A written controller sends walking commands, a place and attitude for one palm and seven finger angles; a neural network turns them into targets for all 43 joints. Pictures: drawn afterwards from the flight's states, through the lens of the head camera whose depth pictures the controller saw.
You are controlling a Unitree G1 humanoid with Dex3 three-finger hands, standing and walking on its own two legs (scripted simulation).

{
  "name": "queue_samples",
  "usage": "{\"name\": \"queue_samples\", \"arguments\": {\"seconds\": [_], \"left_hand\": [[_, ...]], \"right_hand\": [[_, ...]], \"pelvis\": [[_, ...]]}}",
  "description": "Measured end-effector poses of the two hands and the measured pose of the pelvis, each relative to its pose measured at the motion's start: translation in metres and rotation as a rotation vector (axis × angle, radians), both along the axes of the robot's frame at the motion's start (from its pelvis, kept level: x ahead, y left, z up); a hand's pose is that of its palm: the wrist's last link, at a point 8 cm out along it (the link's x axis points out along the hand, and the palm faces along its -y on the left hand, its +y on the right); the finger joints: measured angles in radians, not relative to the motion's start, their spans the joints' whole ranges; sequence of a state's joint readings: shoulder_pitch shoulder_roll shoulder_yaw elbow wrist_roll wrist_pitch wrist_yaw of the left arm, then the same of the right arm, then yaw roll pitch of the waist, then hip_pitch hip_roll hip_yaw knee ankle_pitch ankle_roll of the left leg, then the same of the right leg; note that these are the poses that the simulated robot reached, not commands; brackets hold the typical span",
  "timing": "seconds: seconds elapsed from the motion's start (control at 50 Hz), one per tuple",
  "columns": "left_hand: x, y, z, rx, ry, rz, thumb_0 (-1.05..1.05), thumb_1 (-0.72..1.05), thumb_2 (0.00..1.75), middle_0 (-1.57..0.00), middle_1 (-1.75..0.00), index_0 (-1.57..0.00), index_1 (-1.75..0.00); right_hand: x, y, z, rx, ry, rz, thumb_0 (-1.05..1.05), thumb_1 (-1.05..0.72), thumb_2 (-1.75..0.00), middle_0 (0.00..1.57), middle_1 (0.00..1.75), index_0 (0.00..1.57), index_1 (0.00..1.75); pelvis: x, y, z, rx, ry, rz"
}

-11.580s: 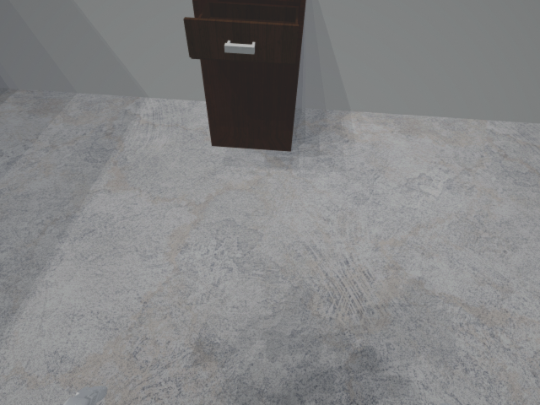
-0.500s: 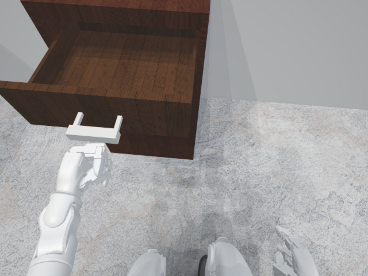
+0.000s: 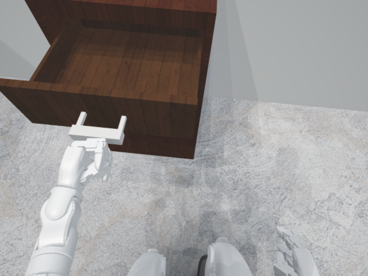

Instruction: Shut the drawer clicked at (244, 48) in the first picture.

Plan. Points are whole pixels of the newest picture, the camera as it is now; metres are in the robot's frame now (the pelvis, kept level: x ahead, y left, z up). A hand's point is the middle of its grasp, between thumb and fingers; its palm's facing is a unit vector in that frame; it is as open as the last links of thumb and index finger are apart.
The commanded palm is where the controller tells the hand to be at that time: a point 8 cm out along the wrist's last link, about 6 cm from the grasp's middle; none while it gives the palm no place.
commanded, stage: push the drawer shut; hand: left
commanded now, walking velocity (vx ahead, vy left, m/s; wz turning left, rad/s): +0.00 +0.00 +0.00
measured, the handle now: (100, 126) +0.42 +0.20 +0.03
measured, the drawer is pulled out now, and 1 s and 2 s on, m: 0.24 0.15 0.03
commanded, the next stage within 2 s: none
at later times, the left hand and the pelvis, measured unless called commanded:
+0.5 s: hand (110, 146) +0.38 +0.17 +0.03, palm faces -0.10 -0.99 -0.05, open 2.9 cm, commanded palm +0.38 +0.22 +0.04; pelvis -0.01 +0.00 +0.00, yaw +1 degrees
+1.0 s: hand (117, 123) +0.43 +0.17 +0.03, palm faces -0.09 -0.99 -0.05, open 3.2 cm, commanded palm +0.43 +0.21 +0.04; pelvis -0.02 +0.00 +0.00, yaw -1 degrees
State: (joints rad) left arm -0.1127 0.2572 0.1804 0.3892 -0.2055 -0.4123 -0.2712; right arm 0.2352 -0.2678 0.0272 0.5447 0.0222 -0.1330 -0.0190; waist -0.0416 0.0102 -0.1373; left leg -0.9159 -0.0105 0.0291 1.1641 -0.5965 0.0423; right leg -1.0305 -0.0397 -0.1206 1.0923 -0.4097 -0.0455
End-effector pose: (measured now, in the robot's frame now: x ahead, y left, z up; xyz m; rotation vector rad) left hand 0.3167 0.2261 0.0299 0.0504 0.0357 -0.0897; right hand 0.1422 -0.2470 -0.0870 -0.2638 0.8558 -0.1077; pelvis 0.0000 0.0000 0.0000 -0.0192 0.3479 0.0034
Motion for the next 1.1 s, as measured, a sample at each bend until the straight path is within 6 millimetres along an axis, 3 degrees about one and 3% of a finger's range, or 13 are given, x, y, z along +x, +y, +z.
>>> {"name": "queue_samples", "arguments": {"seconds": [0.34, 0.84, 1.1], "left_hand": [[0.021, 0.005, -0.002, 0.002, -0.008, -0.003, -0.04, 0.81, 0.94, -1.40, -1.60, -1.40, -1.60], [0.089, -0.003, 0.003, 0.006, -0.011, -0.003, 0.02, 0.83, 0.95, -1.40, -1.60, -1.40, -1.60], [0.110, -0.003, 0.004, 0.003, -0.011, -0.004, 0.03, 0.81, 0.94, -1.40, -1.60, -1.40, -1.60]], "right_hand": [[-0.020, 0.004, -0.012, -0.007, 0.089, 0.000, 0.01, -0.91, -0.90, 0.20, 0.30, 0.21, 0.30], [-0.101, -0.012, -0.019, -0.033, 0.277, -0.098, 0.01, -0.91, -0.90, 0.20, 0.30, 0.21, 0.30], [-0.117, -0.013, -0.021, -0.039, 0.348, -0.116, 0.01, -0.91, -0.90, 0.20, 0.30, 0.21, 0.30]], "pelvis": [[-0.006, 0.003, -0.002, -0.009, 0.006, 0.016], [-0.020, 0.003, -0.005, -0.002, 0.031, -0.005], [-0.019, 0.003, -0.006, -0.006, 0.048, -0.007]]}}
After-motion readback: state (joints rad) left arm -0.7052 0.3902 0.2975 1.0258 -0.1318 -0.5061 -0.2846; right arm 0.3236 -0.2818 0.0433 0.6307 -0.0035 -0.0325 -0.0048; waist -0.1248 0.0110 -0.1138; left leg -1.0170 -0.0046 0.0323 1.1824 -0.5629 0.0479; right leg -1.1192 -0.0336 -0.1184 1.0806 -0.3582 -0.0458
